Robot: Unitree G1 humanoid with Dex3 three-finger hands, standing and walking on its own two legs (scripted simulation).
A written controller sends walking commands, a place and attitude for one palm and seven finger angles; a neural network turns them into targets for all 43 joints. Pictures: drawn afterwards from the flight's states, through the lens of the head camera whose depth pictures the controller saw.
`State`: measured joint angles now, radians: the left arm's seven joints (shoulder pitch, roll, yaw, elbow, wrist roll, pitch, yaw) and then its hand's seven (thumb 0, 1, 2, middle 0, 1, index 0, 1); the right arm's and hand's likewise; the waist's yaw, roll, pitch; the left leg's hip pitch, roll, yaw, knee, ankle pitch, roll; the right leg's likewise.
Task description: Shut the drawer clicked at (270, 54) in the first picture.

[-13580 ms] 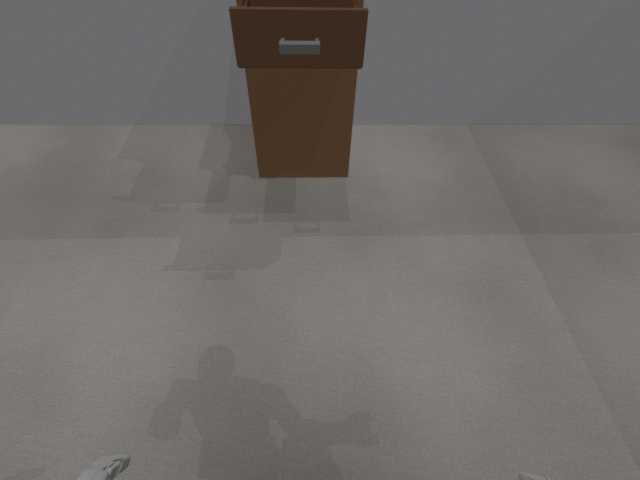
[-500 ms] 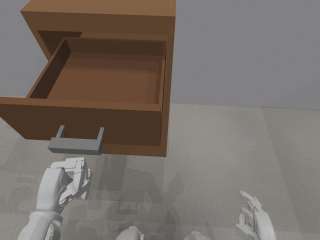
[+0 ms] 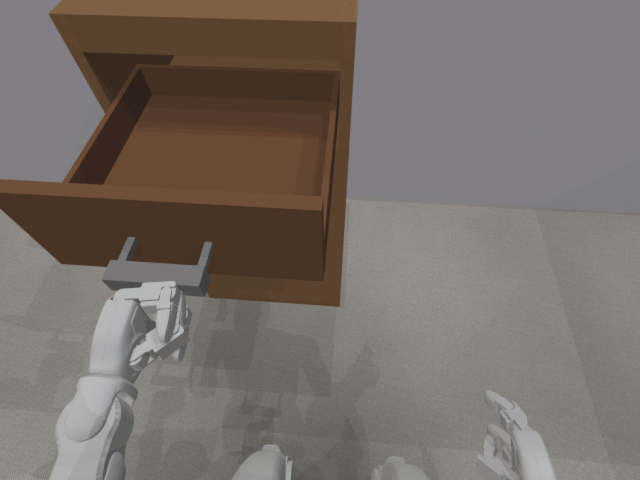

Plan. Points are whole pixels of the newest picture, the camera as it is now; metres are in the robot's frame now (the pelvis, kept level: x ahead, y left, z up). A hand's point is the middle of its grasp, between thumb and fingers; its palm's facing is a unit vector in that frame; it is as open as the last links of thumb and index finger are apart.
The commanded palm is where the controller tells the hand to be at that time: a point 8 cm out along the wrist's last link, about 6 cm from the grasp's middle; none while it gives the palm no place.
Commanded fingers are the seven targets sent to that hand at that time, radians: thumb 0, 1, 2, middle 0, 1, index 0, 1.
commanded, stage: push the drawer shut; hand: left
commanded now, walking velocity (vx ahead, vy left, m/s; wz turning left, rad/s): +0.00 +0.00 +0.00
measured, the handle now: (163, 262) +0.36 +0.22 +0.06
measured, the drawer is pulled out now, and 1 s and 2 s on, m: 0.28 0.16 0.04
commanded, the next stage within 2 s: none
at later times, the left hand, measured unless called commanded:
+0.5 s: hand (194, 273) +0.35 +0.18 +0.05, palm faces -0.05 -1.00 -0.05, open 3.0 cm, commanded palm +0.34 +0.23 +0.06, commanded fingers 0.00 0.90 0.90 -1.40 -1.60 -1.40 -1.60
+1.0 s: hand (205, 238) +0.40 +0.18 +0.05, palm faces -0.04 -1.00 -0.04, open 3.0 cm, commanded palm +0.40 +0.22 +0.06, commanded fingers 0.00 0.90 0.90 -1.40 -1.60 -1.40 -1.60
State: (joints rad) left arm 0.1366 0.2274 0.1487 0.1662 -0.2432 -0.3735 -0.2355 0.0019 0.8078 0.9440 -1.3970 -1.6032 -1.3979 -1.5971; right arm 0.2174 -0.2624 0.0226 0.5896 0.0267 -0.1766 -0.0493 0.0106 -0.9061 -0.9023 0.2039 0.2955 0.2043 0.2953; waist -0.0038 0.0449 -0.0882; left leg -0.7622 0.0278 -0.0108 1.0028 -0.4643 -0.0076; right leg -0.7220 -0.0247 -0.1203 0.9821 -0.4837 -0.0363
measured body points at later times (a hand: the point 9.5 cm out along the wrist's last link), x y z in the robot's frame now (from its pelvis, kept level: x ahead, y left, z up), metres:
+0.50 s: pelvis -0.02 +0.01 +0.00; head +0.06 +0.01 +0.45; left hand +0.34 +0.23 +0.06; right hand +0.11 -0.25 -0.10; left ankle +0.02 +0.12 -0.68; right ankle +0.00 -0.10 -0.68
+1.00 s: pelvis -0.01 +0.02 +0.00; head +0.08 +0.02 +0.44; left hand +0.40 +0.23 +0.06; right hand +0.08 -0.24 -0.11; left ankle +0.02 +0.12 -0.68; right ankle +0.00 -0.10 -0.68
